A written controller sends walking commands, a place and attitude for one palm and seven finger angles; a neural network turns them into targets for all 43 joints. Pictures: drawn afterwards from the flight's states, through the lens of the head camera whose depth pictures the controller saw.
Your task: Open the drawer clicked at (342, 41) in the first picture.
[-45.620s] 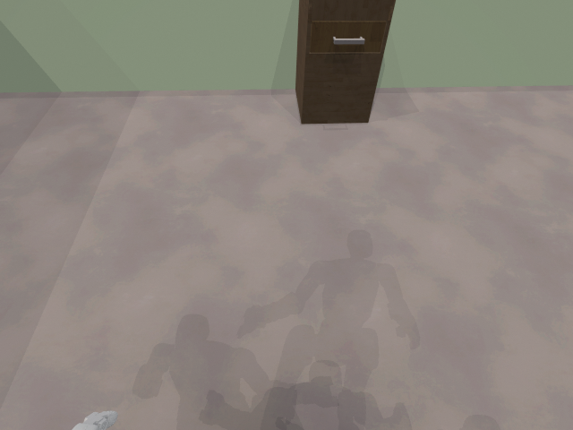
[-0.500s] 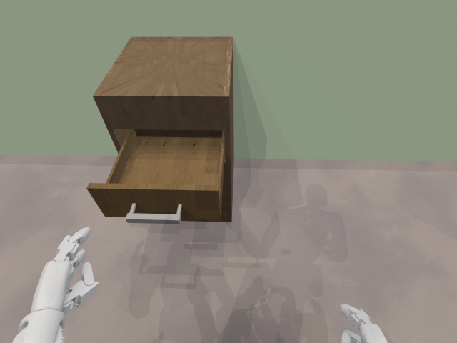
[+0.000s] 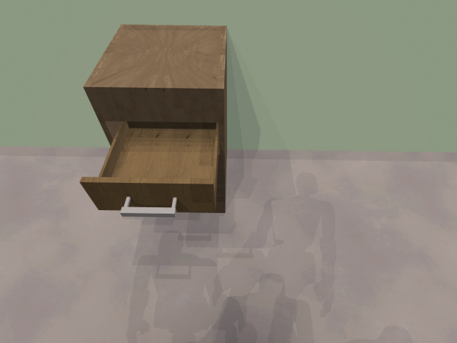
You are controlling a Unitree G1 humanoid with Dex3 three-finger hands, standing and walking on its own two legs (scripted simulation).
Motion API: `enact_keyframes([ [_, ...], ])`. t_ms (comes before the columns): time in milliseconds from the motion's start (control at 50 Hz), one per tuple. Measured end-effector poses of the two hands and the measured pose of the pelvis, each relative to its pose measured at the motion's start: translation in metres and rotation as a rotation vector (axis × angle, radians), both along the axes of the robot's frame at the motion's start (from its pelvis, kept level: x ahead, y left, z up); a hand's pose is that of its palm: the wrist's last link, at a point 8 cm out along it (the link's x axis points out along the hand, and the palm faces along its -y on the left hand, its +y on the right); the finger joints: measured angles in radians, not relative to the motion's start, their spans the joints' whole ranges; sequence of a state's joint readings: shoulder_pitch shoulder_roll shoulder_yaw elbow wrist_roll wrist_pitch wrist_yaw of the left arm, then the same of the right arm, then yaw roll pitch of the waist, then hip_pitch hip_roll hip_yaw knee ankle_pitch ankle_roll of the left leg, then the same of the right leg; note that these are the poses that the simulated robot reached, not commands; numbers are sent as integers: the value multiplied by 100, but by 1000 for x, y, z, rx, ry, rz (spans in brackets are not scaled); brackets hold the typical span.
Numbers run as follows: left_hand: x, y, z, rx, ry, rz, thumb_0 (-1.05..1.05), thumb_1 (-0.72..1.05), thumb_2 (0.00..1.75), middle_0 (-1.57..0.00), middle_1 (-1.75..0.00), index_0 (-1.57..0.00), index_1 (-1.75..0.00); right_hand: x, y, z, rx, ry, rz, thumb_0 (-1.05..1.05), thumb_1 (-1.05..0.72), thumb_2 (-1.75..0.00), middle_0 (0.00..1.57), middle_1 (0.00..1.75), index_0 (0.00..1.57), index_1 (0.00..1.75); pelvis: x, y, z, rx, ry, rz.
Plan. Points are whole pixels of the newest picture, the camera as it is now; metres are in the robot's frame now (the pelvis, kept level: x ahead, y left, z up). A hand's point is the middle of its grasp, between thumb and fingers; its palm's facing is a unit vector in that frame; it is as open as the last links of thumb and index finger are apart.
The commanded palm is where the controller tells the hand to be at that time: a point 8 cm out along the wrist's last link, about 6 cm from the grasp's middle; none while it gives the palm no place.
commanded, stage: let the arm hang, fingers relaxed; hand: left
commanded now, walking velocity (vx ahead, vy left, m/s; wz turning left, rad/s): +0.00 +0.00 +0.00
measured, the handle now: (150, 206) +0.51 +0.27 -0.25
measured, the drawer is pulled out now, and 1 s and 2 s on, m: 0.26 0.26 0.26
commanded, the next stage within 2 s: look to check the result in 0.48 s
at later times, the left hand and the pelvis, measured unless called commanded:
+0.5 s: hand out of the picture -0.01 +0.15 -0.18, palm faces +0.02 -0.99 -0.17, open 7.4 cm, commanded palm none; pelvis +0.00 -0.01 +0.00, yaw -1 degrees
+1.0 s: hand out of the picture +0.00 +0.14 -0.18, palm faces +0.02 -0.98 -0.17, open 7.4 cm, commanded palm none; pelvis +0.01 -0.01 +0.00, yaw -1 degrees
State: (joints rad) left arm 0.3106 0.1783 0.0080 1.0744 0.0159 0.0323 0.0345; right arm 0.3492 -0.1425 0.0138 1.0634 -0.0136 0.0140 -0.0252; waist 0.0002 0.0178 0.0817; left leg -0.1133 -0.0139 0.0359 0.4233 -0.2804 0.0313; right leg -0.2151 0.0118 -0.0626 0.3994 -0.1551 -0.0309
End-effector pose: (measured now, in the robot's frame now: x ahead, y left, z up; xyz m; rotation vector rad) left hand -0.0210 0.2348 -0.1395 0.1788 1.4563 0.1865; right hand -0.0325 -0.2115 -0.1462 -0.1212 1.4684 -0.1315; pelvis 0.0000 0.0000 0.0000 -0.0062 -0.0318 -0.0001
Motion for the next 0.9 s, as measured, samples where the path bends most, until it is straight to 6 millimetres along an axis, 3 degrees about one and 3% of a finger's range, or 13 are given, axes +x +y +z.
enact_keyframes([
  [220, 13, -23, -4, -39, -40, -11, 0, 91, 90, -20, -30, -20, -30, -14, 20, -5, 48, 6, -38, 0, -91, -90, 20, 30, 20, 30, 0, -1, 0, 7, -6, -10],
  [520, 5, -38, -7, -65, -10, 6, 1, 91, 90, -20, -30, -20, -30, -21, 12, -2, 27, 37, -58, 0, -91, -90, 20, 30, 20, 30, 5, -7, 0, 5, 2, -12],
  [900, 10, -42, -8, -67, -3, 5, 1, 91, 90, -20, -30, -20, -30, -8, 14, -3, 35, 26, -60, 0, -91, -90, 20, 30, 20, 30, 11, -10, 0, 3, 5, -15],
])
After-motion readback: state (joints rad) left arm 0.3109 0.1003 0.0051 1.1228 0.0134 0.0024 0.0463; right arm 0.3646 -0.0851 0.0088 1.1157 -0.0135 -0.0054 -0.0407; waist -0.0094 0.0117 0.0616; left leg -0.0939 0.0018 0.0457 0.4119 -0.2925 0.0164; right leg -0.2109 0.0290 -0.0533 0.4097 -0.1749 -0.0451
